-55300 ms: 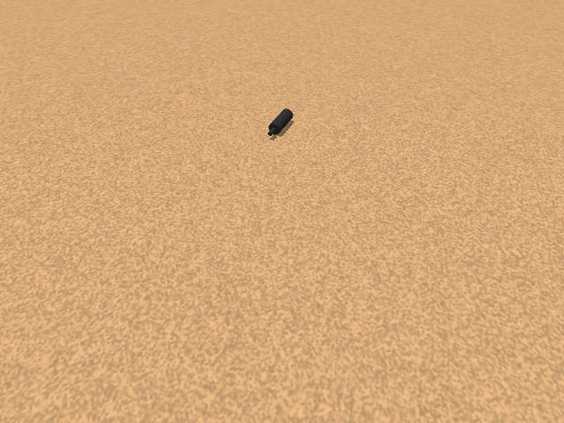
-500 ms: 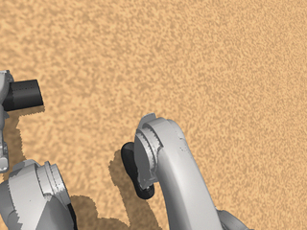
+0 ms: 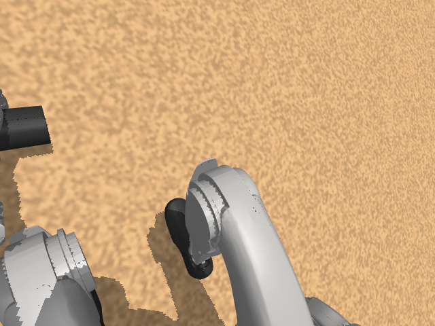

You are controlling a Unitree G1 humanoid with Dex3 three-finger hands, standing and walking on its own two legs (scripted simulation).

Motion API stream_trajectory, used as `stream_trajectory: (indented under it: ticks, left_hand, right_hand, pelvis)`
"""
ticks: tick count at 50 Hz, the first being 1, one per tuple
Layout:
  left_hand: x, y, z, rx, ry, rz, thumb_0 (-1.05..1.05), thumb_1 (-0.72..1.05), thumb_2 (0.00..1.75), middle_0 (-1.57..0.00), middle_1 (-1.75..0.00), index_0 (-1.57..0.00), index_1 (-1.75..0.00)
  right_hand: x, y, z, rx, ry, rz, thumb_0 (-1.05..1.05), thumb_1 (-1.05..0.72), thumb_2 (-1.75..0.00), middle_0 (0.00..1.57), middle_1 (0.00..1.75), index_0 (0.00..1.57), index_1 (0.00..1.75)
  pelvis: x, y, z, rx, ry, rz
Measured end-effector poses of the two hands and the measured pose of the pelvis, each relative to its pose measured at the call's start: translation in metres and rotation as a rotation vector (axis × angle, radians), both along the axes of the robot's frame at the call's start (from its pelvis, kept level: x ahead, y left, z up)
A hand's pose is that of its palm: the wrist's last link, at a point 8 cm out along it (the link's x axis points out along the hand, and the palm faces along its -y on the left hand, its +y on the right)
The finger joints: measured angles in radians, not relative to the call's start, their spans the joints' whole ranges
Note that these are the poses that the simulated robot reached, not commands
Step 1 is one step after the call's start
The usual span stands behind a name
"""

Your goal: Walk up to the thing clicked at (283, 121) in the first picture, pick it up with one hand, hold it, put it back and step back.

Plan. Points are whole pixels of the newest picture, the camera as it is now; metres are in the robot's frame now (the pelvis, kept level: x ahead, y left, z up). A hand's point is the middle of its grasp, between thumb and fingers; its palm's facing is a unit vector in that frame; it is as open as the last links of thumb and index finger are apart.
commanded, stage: open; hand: left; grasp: from above
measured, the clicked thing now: out of the picture +0.49 +0.23 -0.28
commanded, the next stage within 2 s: withdraw in 0.78 s
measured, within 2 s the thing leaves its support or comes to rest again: rests again in 0.96 s
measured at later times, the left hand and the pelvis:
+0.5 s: hand out of the picture +0.46 +0.22 -0.26, palm faces -0.50 -0.08 -0.86, open 12.2 cm; pelvis +0.00 +0.00 +0.00, yaw +0 degrees
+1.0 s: hand out of the picture +0.47 +0.22 -0.26, palm faces -0.46 -0.10 -0.88, open 13.2 cm; pelvis +0.00 +0.00 +0.01, yaw +0 degrees
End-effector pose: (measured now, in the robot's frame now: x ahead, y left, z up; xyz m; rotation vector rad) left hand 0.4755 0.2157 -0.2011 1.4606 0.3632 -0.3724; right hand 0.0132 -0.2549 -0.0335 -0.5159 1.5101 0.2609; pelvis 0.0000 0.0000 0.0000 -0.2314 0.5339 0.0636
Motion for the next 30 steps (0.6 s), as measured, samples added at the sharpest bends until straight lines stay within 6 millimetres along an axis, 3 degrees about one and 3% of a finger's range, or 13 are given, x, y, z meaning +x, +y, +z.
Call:
stream_trajectory:
  ticks: [10, 21, 30]
  left_hand:
    - [0.009, 0.001, 0.002, 0.003, -0.007, 0.037, 0.0, -0.13, 0.85, -0.41, -0.83, -0.4, -0.83]
    - [-0.001, 0.008, 0.002, 0.014, 0.045, 0.035, 0.0, -0.24, 0.94, -0.28, -0.93, -0.29, -0.93]
    - [-0.004, 0.0, -0.002, -0.021, 0.034, -0.012, 0.0, -0.3, 1.02, -0.22, -1.04, -0.22, -1.03]
  right_hand:
    - [0.006, -0.001, 0.002, 0.004, -0.013, -0.002, 0.0, -0.9, -0.91, 0.2, 0.3, 0.2, 0.3]
    - [0.004, 0.002, -0.001, 0.013, -0.005, -0.012, 0.0, -0.91, -0.91, 0.2, 0.3, 0.2, 0.3]
    - [0.002, 0.004, 0.004, -0.006, -0.001, -0.001, 0.0, -0.9, -0.91, 0.2, 0.3, 0.2, 0.3]
  pelvis:
    - [0.002, 0.001, 0.0, -0.004, 0.007, 0.001]
    - [0.002, -0.001, 0.002, 0.003, 0.012, 0.004]
    - [0.0, -0.001, 0.005, 0.0, 0.003, 0.002]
